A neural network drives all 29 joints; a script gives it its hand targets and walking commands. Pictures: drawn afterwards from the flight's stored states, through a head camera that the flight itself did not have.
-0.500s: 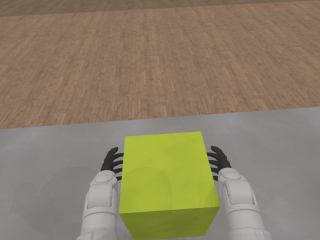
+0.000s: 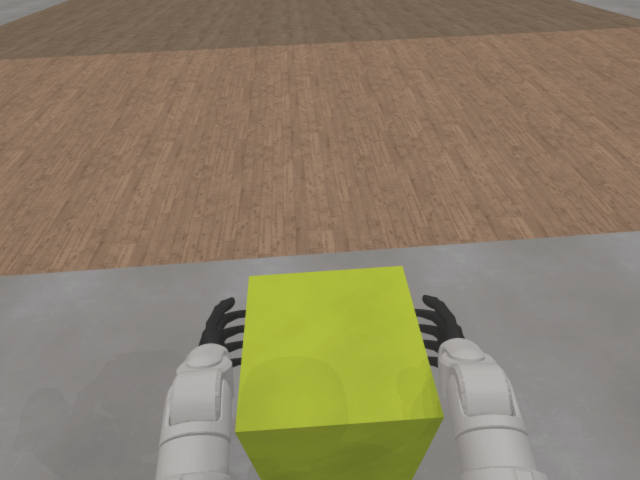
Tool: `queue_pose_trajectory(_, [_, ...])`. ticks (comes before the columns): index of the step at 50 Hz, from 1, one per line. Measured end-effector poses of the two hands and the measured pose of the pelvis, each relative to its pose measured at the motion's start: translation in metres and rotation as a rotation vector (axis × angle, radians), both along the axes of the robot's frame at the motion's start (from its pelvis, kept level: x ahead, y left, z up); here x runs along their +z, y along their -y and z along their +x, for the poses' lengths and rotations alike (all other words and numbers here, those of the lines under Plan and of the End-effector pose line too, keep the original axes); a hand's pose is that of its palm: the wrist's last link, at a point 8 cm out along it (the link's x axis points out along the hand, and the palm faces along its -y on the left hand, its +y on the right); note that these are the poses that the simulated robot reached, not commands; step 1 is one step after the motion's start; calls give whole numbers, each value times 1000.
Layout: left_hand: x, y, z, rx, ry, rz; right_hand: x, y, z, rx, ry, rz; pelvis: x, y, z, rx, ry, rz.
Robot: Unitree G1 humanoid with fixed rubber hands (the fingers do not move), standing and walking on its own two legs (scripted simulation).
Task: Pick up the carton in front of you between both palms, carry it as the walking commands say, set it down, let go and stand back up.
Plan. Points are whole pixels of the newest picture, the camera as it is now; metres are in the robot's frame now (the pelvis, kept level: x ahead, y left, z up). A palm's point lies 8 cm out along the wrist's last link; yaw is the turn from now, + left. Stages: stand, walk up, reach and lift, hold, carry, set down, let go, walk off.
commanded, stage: hold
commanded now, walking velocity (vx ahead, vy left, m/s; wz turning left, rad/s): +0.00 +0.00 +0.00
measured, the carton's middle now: (332, 382) +0.29 +0.00 -0.03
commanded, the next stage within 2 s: carry in 0.98 s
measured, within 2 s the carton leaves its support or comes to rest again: neither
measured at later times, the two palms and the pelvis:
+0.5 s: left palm (216, 355) +0.29 +0.15 +0.05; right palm (451, 350) +0.28 -0.15 +0.05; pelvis -0.01 +0.00 +0.00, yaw +0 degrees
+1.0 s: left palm (214, 357) +0.29 +0.15 +0.05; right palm (449, 352) +0.28 -0.15 +0.05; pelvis +0.00 +0.00 +0.00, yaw +0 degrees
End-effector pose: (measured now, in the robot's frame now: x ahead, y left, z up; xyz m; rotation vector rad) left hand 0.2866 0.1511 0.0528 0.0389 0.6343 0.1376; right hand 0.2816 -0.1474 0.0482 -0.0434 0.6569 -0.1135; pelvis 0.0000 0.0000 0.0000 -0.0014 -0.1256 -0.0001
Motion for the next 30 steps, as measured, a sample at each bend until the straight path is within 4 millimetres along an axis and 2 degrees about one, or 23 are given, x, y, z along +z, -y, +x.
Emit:
queue_pose_trajectory(14, [-1,1,-4,13,-11,-13,-1,1,-4,-11,-11,18,-2,1,-13,0,15,1])
queue_pose_trajectory(30, [-1,2,1,9,-12,-3,0,2,2,0,-13,6,-1,4,-4,2,10,1])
